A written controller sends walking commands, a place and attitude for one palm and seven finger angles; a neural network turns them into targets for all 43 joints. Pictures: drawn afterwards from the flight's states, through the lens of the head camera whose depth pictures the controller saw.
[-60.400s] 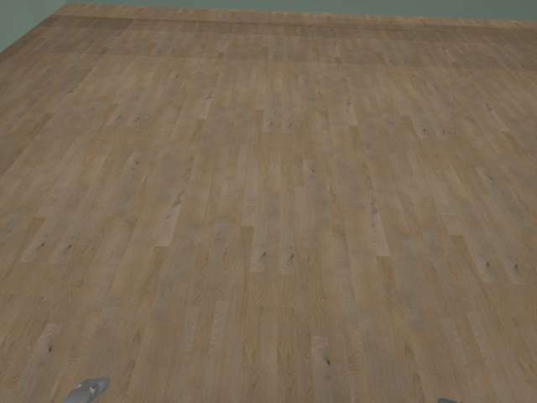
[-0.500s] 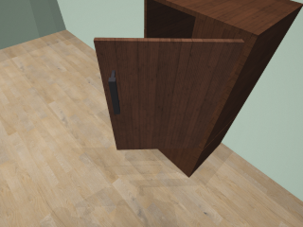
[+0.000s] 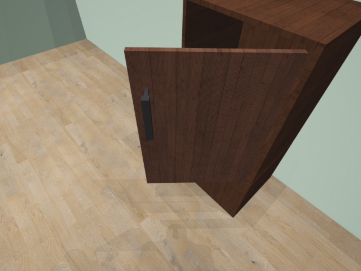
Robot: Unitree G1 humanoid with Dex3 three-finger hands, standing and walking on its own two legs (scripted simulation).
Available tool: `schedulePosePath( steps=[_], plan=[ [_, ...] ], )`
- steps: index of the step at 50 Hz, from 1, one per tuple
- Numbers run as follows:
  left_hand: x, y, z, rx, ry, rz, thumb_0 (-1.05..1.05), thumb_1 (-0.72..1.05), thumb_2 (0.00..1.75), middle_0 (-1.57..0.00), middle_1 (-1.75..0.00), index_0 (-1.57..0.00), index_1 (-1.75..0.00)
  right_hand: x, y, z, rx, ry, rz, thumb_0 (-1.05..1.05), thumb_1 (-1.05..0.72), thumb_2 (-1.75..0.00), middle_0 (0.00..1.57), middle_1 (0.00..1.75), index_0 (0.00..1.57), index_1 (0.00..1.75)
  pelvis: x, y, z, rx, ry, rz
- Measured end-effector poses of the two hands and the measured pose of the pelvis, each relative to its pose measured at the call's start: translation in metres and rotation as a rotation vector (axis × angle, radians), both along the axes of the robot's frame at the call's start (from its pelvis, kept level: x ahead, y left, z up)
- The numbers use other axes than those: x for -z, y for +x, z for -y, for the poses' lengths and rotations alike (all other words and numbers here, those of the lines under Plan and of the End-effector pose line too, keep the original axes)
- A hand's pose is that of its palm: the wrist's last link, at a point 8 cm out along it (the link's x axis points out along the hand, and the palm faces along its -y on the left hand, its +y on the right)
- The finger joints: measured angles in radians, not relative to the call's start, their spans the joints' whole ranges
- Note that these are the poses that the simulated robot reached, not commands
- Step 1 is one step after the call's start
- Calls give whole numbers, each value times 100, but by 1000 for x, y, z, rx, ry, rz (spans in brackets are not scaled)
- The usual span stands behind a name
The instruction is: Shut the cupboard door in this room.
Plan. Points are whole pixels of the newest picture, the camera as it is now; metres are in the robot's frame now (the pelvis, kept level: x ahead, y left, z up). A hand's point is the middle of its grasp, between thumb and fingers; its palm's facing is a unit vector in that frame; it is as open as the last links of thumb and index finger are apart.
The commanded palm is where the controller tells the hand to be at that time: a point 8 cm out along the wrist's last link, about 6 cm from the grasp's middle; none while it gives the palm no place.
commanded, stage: look again from close up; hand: left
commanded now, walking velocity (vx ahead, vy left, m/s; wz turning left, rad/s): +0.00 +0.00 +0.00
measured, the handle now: (148, 114) +0.49 +0.12 +0.06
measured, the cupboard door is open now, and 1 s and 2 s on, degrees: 49 49 49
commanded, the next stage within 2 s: shuffle to correct the standing spot in 0.04 s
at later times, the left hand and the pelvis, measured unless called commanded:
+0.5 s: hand out of the picture +0.00 +0.16 -0.18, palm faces +0.01 -0.98 -0.18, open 7.4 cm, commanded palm none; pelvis +0.02 -0.02 +0.00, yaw +2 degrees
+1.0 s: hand out of the picture +0.07 +0.11 -0.18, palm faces +0.12 -0.99 -0.11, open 7.4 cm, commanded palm none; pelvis +0.06 -0.06 +0.01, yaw +4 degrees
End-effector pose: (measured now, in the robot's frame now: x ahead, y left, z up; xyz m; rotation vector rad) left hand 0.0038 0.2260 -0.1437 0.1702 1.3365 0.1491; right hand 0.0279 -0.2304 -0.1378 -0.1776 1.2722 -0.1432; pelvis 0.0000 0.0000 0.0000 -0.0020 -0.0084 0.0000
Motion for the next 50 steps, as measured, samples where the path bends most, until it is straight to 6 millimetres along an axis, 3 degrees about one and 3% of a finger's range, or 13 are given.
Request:
schedulePosePath(
  steps=[8,15,21,28,32,39,42,50],
  plan=[
    [3,11,-6,13,-10,2,1,91,90,-20,-30,-20,-30,-9,17,7,-9,-36,19,1,-91,-89,20,30,20,30,-2,4,-1,4,-4,2],
    [7,10,-4,12,-22,-20,1,91,90,-20,-30,-20,-30,-10,18,6,-7,-40,0,1,-91,-89,20,30,20,30,-1,8,0,-9,0,-2],
    [9,0,8,3,-27,-67,1,91,90,-20,-30,-20,-30,-4,9,9,8,-23,-50,1,-91,-89,20,30,20,30,1,12,11,-14,12,-20],
    [6,-11,32,-56,-26,-97,1,91,90,-20,-30,-20,-30,3,1,29,5,-13,-129,1,-91,-89,21,30,20,30,2,24,33,-52,-13,-37],
    [11,-22,47,-113,-45,-114,0,91,90,-20,-30,-20,-30,2,18,37,-30,-36,-151,1,-91,-89,20,30,20,30,5,35,39,-84,-23,-34],
    [30,-40,71,-137,-133,-237,0,91,90,-20,-30,-20,-30,0,77,32,-53,-77,-21,1,-92,-89,20,30,20,30,15,53,36,-67,-24,-12],
    [28,-25,71,-106,-141,-241,1,91,90,-20,-30,-20,-30,-11,84,34,-27,-90,27,0,-93,-89,20,30,20,30,8,57,38,-51,-28,-1],
    [10,52,64,-114,-101,-44,1,91,90,-20,-30,-19,-30,-26,66,56,-39,-85,-59,0,-93,-89,21,30,20,30,-10,62,59,-70,-51,-13]
  ],
)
